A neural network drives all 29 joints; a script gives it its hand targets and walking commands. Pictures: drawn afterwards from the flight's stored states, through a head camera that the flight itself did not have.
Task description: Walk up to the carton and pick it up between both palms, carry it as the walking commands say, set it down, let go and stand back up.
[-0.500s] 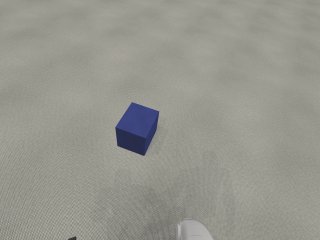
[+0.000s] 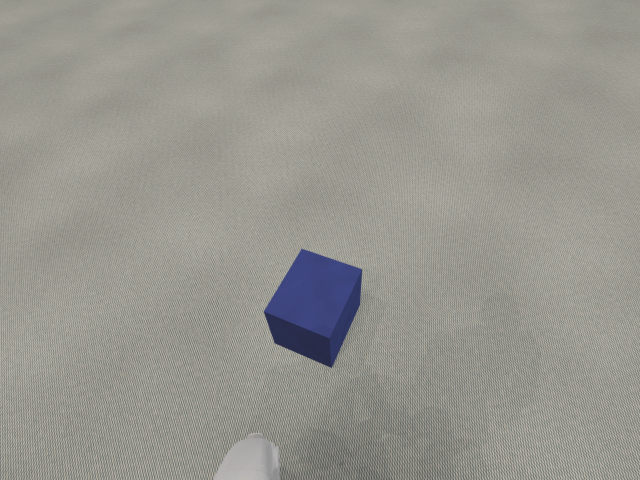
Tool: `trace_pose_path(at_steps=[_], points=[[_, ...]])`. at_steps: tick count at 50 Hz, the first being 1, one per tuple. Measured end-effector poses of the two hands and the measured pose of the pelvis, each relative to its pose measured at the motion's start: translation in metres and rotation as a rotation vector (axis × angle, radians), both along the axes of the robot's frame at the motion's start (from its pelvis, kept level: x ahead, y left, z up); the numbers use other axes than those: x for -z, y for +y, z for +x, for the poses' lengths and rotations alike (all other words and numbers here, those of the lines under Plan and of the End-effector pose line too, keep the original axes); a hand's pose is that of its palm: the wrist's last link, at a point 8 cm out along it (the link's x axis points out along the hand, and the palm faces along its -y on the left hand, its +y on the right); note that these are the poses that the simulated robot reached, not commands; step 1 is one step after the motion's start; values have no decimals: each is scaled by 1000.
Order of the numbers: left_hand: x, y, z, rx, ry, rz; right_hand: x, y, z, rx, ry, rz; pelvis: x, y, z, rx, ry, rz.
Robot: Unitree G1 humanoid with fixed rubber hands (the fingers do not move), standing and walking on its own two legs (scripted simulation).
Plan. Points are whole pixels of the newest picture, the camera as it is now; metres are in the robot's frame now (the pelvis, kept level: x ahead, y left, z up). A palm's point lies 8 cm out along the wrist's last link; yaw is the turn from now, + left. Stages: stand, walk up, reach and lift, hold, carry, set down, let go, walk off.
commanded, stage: walk up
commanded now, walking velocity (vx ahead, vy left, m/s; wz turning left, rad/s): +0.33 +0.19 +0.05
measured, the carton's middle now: (316, 307) +0.70 +0.08 -0.67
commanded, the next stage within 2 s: none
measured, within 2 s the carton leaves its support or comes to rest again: neither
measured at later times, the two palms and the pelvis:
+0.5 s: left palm (147, 431) +0.21 +0.29 -0.15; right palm out of the picture +0.10 -0.19 -0.12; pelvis +0.14 +0.05 +0.00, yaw +1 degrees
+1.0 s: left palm (187, 418) +0.23 +0.23 -0.15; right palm (489, 478) +0.16 -0.21 -0.15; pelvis +0.19 +0.01 -0.01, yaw +1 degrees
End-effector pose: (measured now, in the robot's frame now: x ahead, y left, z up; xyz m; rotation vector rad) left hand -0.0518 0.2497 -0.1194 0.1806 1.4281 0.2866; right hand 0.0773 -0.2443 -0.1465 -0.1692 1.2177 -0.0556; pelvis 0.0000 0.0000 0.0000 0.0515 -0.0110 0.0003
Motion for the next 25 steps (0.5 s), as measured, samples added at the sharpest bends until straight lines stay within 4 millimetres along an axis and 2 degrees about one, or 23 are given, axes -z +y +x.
trace_pose_path(at_steps=[3,5,9,11,14,19,22,25], points=[[3,4,-1,-33,46,-21,-4,19,42,-32,-36,8,1,12,21,-2,0,-6],[10,9,7,-49,61,-43,-5,34,68,-43,-61,9,4,21,36,-5,3,-19],[38,27,40,-59,61,-93,-3,60,112,-49,-111,-34,20,46,72,-14,13,-65],[52,38,63,-44,52,-110,0,69,120,-35,-114,-65,27,56,86,-23,18,-60],[54,48,109,3,10,-120,-10,71,104,16,-68,-95,20,61,100,-16,19,-70],[47,54,192,74,-108,-136,-24,60,53,105,77,-143,7,63,119,-18,9,-88],[40,49,229,105,-150,-139,-26,56,31,143,147,-143,3,60,129,-17,7,-88],[34,39,259,132,-179,-139,-23,54,19,171,197,-122,2,53,139,-18,7,-80]])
